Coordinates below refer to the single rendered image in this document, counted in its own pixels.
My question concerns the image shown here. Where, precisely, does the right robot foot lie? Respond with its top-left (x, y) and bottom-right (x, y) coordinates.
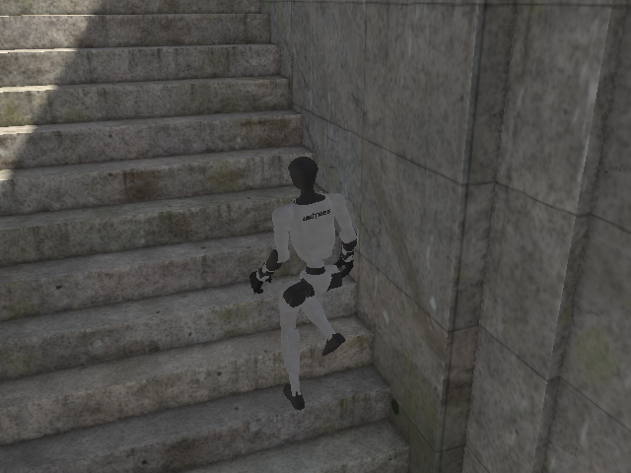
top-left (322, 333), bottom-right (346, 356)

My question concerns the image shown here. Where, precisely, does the left robot hand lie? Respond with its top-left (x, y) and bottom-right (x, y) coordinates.
top-left (249, 271), bottom-right (272, 294)

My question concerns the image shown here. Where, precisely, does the robot right forearm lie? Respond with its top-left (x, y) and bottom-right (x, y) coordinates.
top-left (340, 230), bottom-right (357, 262)

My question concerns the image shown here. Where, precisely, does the robot right upper arm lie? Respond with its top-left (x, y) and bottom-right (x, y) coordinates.
top-left (324, 193), bottom-right (357, 243)

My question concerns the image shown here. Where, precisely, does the right robot hand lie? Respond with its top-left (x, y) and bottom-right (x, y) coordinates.
top-left (334, 255), bottom-right (354, 278)

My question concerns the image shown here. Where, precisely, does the robot left upper arm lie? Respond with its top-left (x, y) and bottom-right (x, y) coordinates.
top-left (272, 204), bottom-right (293, 263)

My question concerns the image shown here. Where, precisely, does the left robot shin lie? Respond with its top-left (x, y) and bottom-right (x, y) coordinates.
top-left (281, 331), bottom-right (301, 397)

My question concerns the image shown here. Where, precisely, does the robot left forearm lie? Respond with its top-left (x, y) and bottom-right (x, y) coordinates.
top-left (256, 249), bottom-right (282, 282)

